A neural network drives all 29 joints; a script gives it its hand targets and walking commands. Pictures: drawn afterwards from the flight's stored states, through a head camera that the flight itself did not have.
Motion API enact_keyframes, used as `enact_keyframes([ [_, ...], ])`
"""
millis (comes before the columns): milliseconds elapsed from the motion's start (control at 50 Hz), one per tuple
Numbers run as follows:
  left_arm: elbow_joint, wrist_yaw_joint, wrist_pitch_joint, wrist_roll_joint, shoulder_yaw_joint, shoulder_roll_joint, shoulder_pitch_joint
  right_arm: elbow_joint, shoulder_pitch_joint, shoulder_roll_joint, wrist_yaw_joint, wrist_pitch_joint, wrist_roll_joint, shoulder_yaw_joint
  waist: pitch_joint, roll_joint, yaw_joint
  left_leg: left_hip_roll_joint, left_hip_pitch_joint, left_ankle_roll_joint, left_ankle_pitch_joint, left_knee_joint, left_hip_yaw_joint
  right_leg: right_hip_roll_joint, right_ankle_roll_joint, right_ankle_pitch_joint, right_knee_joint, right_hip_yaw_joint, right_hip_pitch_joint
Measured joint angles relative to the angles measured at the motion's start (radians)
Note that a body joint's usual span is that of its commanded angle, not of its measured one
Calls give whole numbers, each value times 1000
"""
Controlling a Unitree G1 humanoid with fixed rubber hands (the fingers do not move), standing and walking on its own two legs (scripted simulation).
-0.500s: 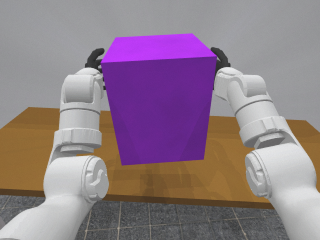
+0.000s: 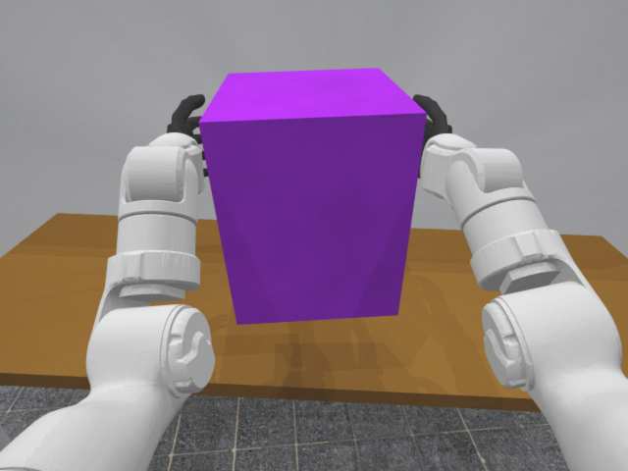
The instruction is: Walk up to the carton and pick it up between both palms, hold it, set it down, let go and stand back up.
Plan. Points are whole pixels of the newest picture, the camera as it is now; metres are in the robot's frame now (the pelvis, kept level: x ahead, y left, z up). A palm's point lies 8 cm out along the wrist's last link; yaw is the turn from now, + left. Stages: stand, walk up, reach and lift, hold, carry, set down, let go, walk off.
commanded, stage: hold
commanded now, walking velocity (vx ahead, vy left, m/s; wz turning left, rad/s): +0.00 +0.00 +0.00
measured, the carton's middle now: (310, 190) +0.39 +0.00 +0.27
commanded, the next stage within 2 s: none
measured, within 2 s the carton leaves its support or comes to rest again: neither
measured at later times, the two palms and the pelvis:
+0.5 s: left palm (182, 156) +0.37 +0.15 +0.32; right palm (433, 154) +0.36 -0.14 +0.32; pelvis +0.00 +0.00 +0.00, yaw +0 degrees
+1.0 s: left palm (186, 154) +0.37 +0.15 +0.32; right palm (434, 151) +0.37 -0.14 +0.32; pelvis +0.00 +0.00 +0.00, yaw +0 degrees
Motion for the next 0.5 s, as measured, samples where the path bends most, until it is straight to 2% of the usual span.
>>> enact_keyframes([
  [500, -16, -2, 7, 2, -2, -3, 11, -6, 4, 1, -4, 7, 6, -2, 3, -6, -5, -3, 3, 2, -3, 4, -4, 1, 2, 0, 0, 6, 5],
])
